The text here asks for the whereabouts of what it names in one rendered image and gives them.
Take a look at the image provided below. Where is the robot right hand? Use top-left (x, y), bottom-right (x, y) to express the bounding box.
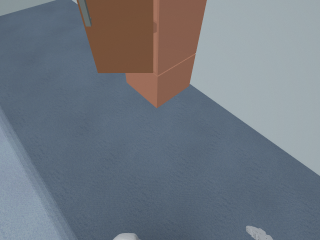
top-left (246, 225), bottom-right (273, 240)

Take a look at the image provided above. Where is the cupboard door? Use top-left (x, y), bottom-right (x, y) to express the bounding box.
top-left (76, 0), bottom-right (154, 73)

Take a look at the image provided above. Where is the handle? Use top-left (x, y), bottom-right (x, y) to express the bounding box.
top-left (78, 0), bottom-right (92, 27)

